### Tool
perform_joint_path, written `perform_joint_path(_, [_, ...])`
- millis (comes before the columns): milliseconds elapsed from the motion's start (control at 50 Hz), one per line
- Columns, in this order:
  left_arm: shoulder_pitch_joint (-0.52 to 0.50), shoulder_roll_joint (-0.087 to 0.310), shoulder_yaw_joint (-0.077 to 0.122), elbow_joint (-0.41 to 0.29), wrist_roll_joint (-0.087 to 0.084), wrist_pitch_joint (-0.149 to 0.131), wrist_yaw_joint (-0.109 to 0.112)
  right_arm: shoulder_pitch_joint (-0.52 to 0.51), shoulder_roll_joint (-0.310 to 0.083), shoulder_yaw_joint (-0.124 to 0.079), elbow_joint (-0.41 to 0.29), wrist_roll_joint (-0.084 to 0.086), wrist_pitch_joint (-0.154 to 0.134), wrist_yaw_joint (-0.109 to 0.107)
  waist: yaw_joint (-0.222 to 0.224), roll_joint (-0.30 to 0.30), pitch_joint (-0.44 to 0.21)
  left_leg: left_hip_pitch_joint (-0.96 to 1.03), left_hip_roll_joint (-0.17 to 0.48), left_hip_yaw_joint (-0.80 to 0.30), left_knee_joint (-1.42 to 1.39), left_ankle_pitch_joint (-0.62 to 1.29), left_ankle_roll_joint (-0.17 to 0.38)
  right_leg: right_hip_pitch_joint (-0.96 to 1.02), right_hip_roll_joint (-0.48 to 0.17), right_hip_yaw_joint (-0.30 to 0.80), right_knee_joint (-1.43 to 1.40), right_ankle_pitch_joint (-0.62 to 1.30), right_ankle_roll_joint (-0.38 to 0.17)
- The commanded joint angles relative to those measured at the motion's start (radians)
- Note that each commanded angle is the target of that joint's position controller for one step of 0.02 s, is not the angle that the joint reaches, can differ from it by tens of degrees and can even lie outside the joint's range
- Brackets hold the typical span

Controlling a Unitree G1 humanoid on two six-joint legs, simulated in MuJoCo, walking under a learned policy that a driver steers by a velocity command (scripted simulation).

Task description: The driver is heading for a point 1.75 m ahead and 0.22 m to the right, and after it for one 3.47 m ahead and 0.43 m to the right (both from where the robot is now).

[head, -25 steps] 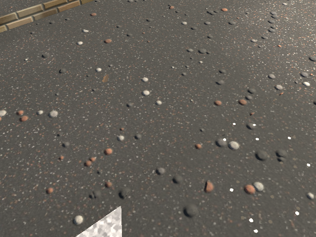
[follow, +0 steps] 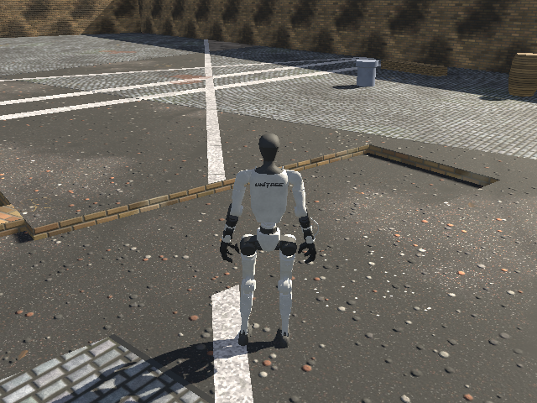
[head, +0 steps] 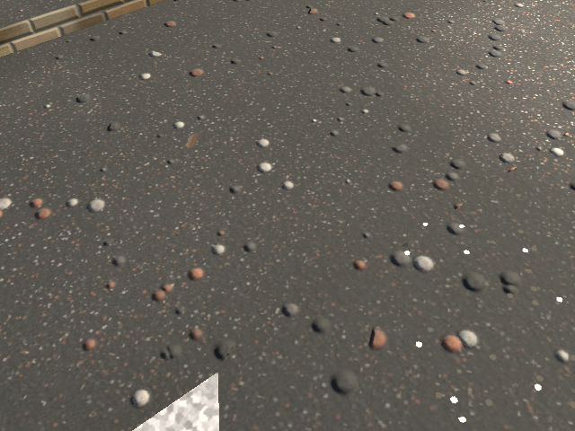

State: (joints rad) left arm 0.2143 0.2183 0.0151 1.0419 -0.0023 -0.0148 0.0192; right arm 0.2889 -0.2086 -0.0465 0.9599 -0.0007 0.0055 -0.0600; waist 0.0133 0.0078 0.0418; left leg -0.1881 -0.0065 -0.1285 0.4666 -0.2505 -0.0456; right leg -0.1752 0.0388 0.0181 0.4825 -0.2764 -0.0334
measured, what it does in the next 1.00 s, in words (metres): walks ahead: right foot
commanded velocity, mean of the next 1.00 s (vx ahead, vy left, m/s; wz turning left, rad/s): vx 0.33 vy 0.00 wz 0.00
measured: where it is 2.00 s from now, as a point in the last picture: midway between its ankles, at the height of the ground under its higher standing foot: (326, 315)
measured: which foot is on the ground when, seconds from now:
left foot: down 0.00-0.78, up 0.80-1.00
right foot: down 0.00-0.36, up 0.38-0.74, down 0.76-1.00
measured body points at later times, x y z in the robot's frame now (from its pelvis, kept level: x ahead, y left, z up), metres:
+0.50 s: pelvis +0.08 +0.04 +0.00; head +0.08 +0.06 +0.45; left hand +0.17 +0.30 -0.14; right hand +0.03 -0.19 -0.14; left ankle +0.02 +0.15 -0.74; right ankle +0.06 -0.09 -0.66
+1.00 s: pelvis +0.32 -0.01 +0.01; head +0.33 -0.02 +0.46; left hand +0.30 +0.25 -0.13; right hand +0.38 -0.26 -0.14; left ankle +0.34 +0.14 -0.66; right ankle +0.32 -0.06 -0.74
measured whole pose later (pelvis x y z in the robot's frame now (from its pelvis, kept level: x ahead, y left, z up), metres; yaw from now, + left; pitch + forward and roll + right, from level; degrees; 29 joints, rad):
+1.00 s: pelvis +0.32 -0.01 +0.01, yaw +0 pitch -1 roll +0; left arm 0.39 0.20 0.05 1.00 0.01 -0.08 0.00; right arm 0.23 -0.23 -0.05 0.97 -0.04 -0.04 0.03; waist 0.01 0.03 0.04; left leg -0.53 0.08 0.00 1.05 -0.21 0.06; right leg -0.13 0.08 -0.11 0.32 -0.18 -0.11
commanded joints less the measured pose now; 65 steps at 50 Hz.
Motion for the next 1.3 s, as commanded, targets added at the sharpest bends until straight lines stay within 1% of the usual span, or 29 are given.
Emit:
perform_joint_path(20, [0.029,0.108,0.017,-0.021,0.000,-0.006,0.004,0.041,-0.093,-0.015,-0.005,0.001,-0.009,-0.002,0.001,-0.009,0.007,0.004,0.010,0.010,-0.050,0.168,0.019,-0.038,-0.066,0.068,-0.118,0.098,-0.018])
perform_joint_path(100, [0.043,0.104,0.015,-0.012,-0.001,-0.004,0.006,0.043,-0.090,-0.010,0.027,0.001,-0.010,-0.001,0.001,-0.008,0.010,0.000,0.009,0.014,-0.054,0.164,0.019,-0.035,-0.063,0.065,-0.119,0.104,-0.018])
perform_joint_path(140, [0.069,0.110,0.017,0.002,-0.006,0.001,0.012,0.055,-0.069,-0.003,0.048,0.004,-0.008,-0.003,0.005,-0.040,0.002,-0.018,-0.033,0.063,-0.017,-0.038,0.026,-0.035,-0.059,0.080,-0.157,-0.175,-0.035])
perform_joint_path(200, [0.134,0.209,0.049,0.002,-0.018,-0.003,0.018,-0.023,-0.068,0.002,0.009,0.014,-0.036,0.005,0.043,-0.181,0.088,-0.228,-0.040,0.130,0.237,-0.215,0.050,-0.050,-0.269,0.382,-0.318,-0.590,-0.175])
perform_joint_path(240, [0.127,0.214,0.058,-0.012,-0.010,-0.023,0.018,-0.063,-0.071,0.001,-0.009,0.024,-0.068,0.023,0.040,-0.169,0.145,-0.325,0.037,0.091,0.390,-0.220,0.071,-0.066,-0.373,0.509,-0.375,-0.512,-0.242])
perform_joint_path(280, [0.102,0.191,0.056,-0.034,-0.019,-0.037,0.012,-0.057,-0.077,-0.002,-0.009,0.031,-0.090,0.040,0.019,-0.130,0.128,-0.362,0.078,0.082,0.361,-0.253,0.095,-0.005,-0.363,0.451,-0.359,-0.379,-0.217])
perform_joint_path(300, [-0.052,0.079,0.019,-0.103,0.074,-0.079,0.010,0.042,-0.087,-0.011,-0.002,-0.113,-0.105,0.043,-0.068,-0.012,0.048,-0.073,0.074,0.111,0.200,-0.277,0.108,-0.117,-0.341,0.347,-0.384,-0.327,-0.190])
perform_joint_path(340, [-0.154,0.184,0.049,-0.118,0.067,-0.072,-0.007,0.203,-0.038,-0.019,0.094,-0.081,-0.131,0.070,-0.147,-0.029,0.064,0.274,-0.009,0.211,-0.038,0.089,0.079,-0.301,-0.167,0.149,-0.191,-0.367,-0.182])
perform_joint_path(360, [-0.088,0.152,0.049,-0.099,0.092,-0.066,-0.026,0.243,-0.038,-0.019,0.111,-0.086,-0.141,0.082,-0.134,0.045,0.028,0.338,0.006,0.159,-0.070,0.032,0.081,-0.302,-0.107,0.099,-0.001,-0.288,-0.194])
perform_joint_path(380, [0.013,0.094,0.046,-0.071,0.115,-0.075,-0.042,0.361,-0.084,-0.026,0.116,-0.101,-0.147,0.081,-0.141,0.138,-0.027,0.426,0.160,-0.105,-0.122,-0.018,0.203,-0.378,-0.009,0.071,0.310,-0.198,-0.139])
perform_joint_path(400, [0.031,0.028,0.045,-0.115,0.098,-0.113,-0.053,0.475,-0.162,-0.017,0.095,-0.110,-0.150,0.081,-0.162,0.245,0.002,0.482,0.400,-0.621,-0.282,0.038,0.468,-0.648,0.114,0.198,0.500,-0.295,-0.111])
perform_joint_path(420, [-0.068,0.061,0.051,-0.149,0.061,-0.127,-0.049,0.384,-0.147,-0.007,0.109,-0.115,-0.153,0.086,-0.120,0.147,0.174,0.412,0.503,-0.679,-0.356,-0.175,0.492,-0.869,0.026,0.320,0.637,-0.201,-0.128])
perform_joint_path(440, [-0.078,0.108,0.061,-0.134,0.060,-0.123,-0.032,0.231,-0.108,-0.002,0.062,-0.079,-0.150,0.092,-0.083,0.053,0.136,0.369,0.434,-0.524,-0.341,-0.256,0.425,-0.835,-0.013,0.249,0.750,-0.136,-0.120])
perform_joint_path(460, [-0.033,0.107,0.065,-0.116,0.075,-0.113,-0.027,0.147,-0.057,0.016,0.031,-0.066,-0.144,0.096,-0.044,0.051,0.062,0.309,0.352,-0.364,-0.337,-0.235,0.362,-0.749,-0.043,0.176,0.783,-0.085,-0.119])
perform_joint_path(480, [-0.034,0.114,0.059,-0.139,0.019,-0.075,-0.049,0.091,-0.137,-0.006,0.023,0.009,-0.115,0.071,0.028,0.005,0.099,0.158,0.267,-0.201,-0.357,-0.065,0.235,-0.591,-0.114,0.054,0.602,0.018,-0.061])
perform_joint_path(540, [-0.113,0.045,0.038,-0.175,0.031,-0.025,-0.076,0.192,-0.064,0.019,0.072,-0.014,-0.107,0.056,-0.021,0.090,0.095,0.066,0.178,-0.023,-0.352,0.259,0.209,-0.492,-0.096,-0.067,0.525,0.103,0.021])
perform_joint_path(600, [-0.220,0.026,0.021,-0.225,0.024,-0.019,-0.064,0.230,-0.087,0.012,0.093,-0.019,-0.103,0.051,-0.045,0.095,0.097,0.069,0.166,0.028,-0.345,0.323,0.213,-0.434,-0.084,-0.101,0.305,0.163,0.023])
perform_joint_path(680, [-0.255,0.067,0.031,-0.259,0.021,-0.017,-0.050,0.228,-0.111,0.002,0.104,-0.017,-0.099,0.045,-0.036,0.115,0.085,0.156,0.232,0.021,-0.320,0.378,0.221,-0.347,-0.074,-0.101,0.155,0.151,-0.029])
perform_joint_path(720, [-0.170,0.087,0.045,-0.241,0.022,-0.025,-0.041,0.202,-0.122,-0.004,0.105,-0.018,-0.095,0.042,0.009,0.100,0.050,0.189,0.242,0.044,-0.218,0.562,0.200,-0.226,-0.043,-0.105,0.102,0.119,-0.062])
perform_joint_path(760, [0.109,0.124,0.073,-0.145,0.028,-0.045,-0.024,0.191,-0.129,-0.008,0.102,-0.021,-0.084,0.045,0.111,0.031,-0.101,0.131,0.164,0.118,0.138,0.661,0.169,0.112,-0.003,-0.116,0.019,0.100,-0.099])
perform_joint_path(780, [0.285,0.200,0.094,-0.117,0.052,-0.055,-0.014,0.218,-0.084,0.003,0.077,-0.021,-0.081,0.048,0.153,-0.088,-0.232,-0.055,0.107,0.160,0.457,0.327,0.151,0.346,-0.242,0.162,-0.024,-0.113,-0.141])
perform_joint_path(800, [0.303,0.274,0.106,-0.111,0.049,-0.048,-0.020,0.313,0.014,0.016,0.064,0.001,-0.081,0.059,0.092,-0.296,-0.294,-0.361,-0.076,0.148,0.744,-0.292,0.122,0.476,-0.453,0.675,-0.240,-0.331,-0.249])
perform_joint_path(820, [0.198,0.213,0.095,-0.122,0.022,-0.038,-0.024,0.234,-0.075,-0.004,0.062,-0.022,-0.077,0.061,0.064,-0.149,-0.162,-0.450,-0.011,0.059,0.816,-0.231,0.142,0.343,-0.418,0.688,-0.306,-0.452,-0.235])
perform_joint_path(860, [0.052,0.107,0.068,-0.149,0.019,-0.051,-0.032,0.101,-0.076,-0.010,0.024,-0.024,-0.086,0.073,0.010,-0.028,0.004,-0.422,0.071,0.071,0.750,-0.049,0.148,0.100,-0.344,0.417,-0.326,-0.218,-0.197])
perform_joint_path(900, [0.060,0.057,0.052,-0.126,0.019,-0.070,-0.026,0.110,-0.051,-0.008,0.030,-0.038,-0.067,0.081,-0.037,-0.058,0.000,-0.326,0.104,0.080,0.677,-0.008,0.131,0.008,-0.270,0.253,-0.343,-0.016,-0.159])
perform_joint_path(1040, [0.250,0.068,0.043,-0.060,0.011,-0.087,-0.017,-0.128,-0.049,-0.005,-0.051,-0.035,-0.033,0.096,-0.013,-0.047,0.066,-0.496,0.122,0.143,0.465,0.178,0.083,0.064,-0.230,0.107,-0.395,0.223,-0.158])
perform_joint_path(1160, [0.318,0.072,0.030,-0.029,0.015,-0.083,-0.011,-0.320,-0.023,0.017,-0.127,-0.020,-0.038,0.106,0.025,-0.084,0.057,-0.340,0.031,0.223,0.192,0.300,0.078,0.084,-0.178,-0.015,-0.343,0.572,-0.109])
perform_joint_path(1260, [0.281,0.103,0.035,-0.022,0.030,-0.072,0.002,-0.211,-0.074,0.001,-0.110,-0.027,-0.057,0.084,-0.040,-0.110,0.019,-0.210,-0.025,0.204,0.103,0.027,0.150,0.242,-0.233,-0.016,-0.118,0.937,-0.127])
perform_joint_path(1300, [0.246,0.105,0.036,-0.029,0.025,-0.057,0.008,0.068,-0.132,-0.027,-0.028,-0.031,-0.080,0.069,-0.155,-0.049,-0.118,0.097,0.007,0.152,-0.050,0.113,0.206,0.187,-0.209,-0.044,0.233,0.841,-0.108])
